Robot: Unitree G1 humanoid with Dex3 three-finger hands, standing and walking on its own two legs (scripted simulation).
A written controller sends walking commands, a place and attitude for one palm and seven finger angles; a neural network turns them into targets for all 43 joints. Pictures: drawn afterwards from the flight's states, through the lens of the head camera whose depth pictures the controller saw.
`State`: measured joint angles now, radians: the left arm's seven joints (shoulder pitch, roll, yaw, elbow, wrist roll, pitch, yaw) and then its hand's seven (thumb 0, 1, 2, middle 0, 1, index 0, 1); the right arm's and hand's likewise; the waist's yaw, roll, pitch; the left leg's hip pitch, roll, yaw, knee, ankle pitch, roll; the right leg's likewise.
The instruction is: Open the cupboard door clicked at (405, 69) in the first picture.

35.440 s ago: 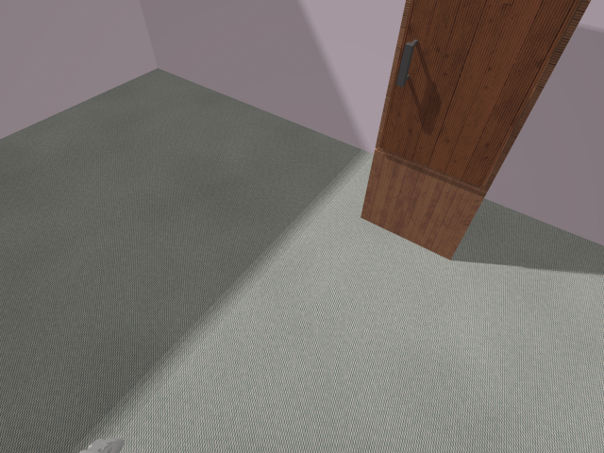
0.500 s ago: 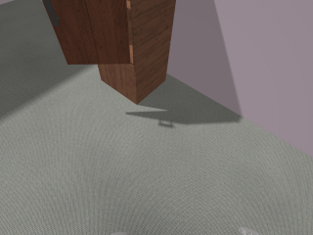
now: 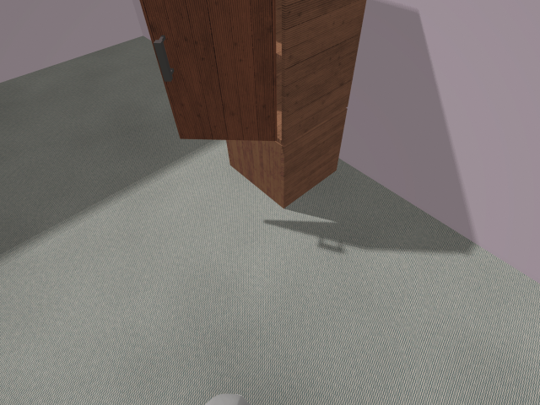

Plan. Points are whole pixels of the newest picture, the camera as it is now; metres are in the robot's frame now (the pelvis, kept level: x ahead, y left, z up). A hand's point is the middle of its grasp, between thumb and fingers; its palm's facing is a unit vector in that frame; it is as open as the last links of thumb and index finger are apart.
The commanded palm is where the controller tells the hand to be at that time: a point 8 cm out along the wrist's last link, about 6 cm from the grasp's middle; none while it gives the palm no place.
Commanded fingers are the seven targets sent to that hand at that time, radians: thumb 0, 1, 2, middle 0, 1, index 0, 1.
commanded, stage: take the last steps up to it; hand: left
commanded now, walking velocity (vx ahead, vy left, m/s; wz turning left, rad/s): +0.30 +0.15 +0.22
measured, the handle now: (165, 58) +1.06 +0.41 +0.00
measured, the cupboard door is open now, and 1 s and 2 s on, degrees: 44 44 44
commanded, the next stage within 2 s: come to a stop and stand still in 1.24 s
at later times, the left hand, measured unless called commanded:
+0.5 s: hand out of the picture +0.14 +0.31 -0.18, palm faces +0.12 -0.97 -0.19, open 7.4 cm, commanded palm none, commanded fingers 0.00 0.90 0.90 -0.20 -0.30 -0.20 -0.30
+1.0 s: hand (163, 261) +0.43 +0.28 -0.16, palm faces +0.01 -0.99 -0.15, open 7.4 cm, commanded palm none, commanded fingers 0.00 0.90 0.90 -0.20 -0.30 -0.20 -0.30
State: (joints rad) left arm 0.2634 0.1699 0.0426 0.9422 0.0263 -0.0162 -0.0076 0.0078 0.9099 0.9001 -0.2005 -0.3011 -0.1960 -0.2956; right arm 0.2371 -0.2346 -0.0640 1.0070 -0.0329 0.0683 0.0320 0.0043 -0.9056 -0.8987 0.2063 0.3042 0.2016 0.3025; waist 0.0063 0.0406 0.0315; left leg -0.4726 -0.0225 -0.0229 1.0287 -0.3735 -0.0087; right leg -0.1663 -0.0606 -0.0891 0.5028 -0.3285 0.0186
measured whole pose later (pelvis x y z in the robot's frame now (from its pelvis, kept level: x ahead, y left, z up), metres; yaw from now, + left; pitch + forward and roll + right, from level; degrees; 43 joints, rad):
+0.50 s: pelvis +0.14 +0.12 +0.00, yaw +3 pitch +0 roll +1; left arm 0.26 0.21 0.06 1.04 0.03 0.00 -0.01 0.01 0.91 0.90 -0.20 -0.30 -0.19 -0.29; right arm 0.19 -0.16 -0.03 0.97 -0.02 -0.06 -0.01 -0.01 -0.94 -0.90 0.21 0.30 0.20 0.30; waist 0.03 -0.05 0.06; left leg -0.25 -0.03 0.16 0.46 -0.21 0.08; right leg -0.52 -0.11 -0.07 1.19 -0.34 0.01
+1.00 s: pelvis +0.33 +0.12 +0.00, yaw +1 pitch -1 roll +0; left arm 0.15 0.14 0.04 0.97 0.01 -0.06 0.00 0.00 0.91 0.90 -0.20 -0.30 -0.20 -0.30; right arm 0.40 -0.14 -0.03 1.15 -0.02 -0.01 0.00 0.00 -0.91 -0.90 0.21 0.30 0.20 0.30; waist -0.04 0.01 0.09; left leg -0.34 0.04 0.07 1.08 -0.45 0.00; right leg -0.26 -0.02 -0.12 0.53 -0.26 -0.03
